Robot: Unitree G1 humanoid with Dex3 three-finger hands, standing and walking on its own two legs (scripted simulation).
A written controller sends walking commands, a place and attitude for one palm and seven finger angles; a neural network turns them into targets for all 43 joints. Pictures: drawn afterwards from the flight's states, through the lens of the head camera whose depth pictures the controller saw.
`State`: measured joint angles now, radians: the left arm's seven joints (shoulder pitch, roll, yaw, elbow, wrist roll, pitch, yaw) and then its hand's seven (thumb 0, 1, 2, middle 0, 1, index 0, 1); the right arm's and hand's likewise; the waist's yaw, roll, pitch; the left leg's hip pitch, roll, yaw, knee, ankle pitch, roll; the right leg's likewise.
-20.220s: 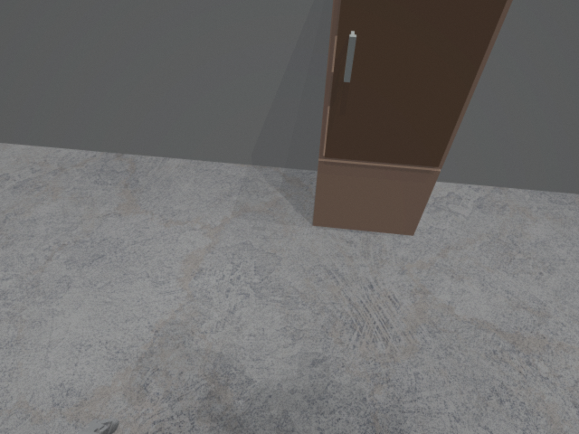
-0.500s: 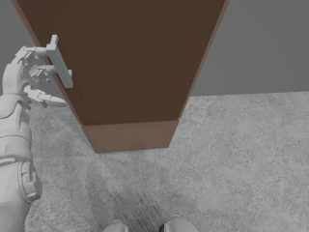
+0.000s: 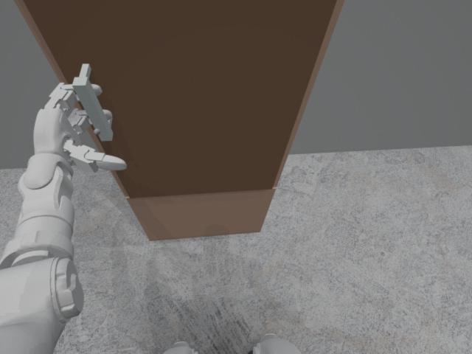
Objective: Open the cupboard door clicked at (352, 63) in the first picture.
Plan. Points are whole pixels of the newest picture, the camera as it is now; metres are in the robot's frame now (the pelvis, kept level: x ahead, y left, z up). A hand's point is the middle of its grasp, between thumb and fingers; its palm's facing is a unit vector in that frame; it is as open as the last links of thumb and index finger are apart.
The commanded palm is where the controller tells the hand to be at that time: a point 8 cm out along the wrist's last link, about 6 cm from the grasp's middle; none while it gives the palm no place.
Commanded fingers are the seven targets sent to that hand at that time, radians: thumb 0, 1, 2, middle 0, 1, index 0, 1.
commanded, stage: slide the fingers in behind the handle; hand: left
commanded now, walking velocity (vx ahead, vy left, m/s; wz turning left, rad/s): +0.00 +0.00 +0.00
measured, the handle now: (96, 104) +0.52 +0.23 +0.09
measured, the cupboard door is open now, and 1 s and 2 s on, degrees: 0 0 3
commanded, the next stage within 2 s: close the thumb around the handle in 0.82 s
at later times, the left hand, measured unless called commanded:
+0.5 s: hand (108, 132) +0.46 +0.20 +0.09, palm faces +0.08 -1.00 +0.00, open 14.2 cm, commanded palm +0.44 +0.23 +0.08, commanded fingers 0.00 -0.50 0.30 -0.30 -1.20 -0.30 -1.20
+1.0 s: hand (109, 130) +0.47 +0.20 +0.08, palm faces +0.08 -1.00 -0.01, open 14.0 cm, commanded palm +0.44 +0.23 +0.08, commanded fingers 0.00 -0.22 0.42 -0.32 -1.23 -0.32 -1.23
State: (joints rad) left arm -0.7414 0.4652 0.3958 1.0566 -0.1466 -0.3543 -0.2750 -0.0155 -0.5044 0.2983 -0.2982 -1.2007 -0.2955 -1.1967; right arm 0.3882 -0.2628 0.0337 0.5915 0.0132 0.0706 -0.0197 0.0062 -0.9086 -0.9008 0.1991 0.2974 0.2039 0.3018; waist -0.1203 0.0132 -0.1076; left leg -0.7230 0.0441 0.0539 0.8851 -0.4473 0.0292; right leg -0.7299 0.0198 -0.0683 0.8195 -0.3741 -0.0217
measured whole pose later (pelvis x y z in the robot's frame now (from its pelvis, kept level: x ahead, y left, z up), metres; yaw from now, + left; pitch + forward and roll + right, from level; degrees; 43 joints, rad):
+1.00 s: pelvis +0.00 +0.00 +0.00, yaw +1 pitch +17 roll -2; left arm -0.82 0.41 0.31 1.11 -0.14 -0.40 -0.18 -0.02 -0.49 0.31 -0.28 -1.20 -0.27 -1.20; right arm 0.38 -0.27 0.02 0.64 0.01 0.03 -0.01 0.01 -0.91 -0.90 0.20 0.30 0.20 0.30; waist -0.11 0.02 -0.10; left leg -0.76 0.03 0.03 0.91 -0.44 0.03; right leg -0.76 0.01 -0.09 0.85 -0.38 -0.03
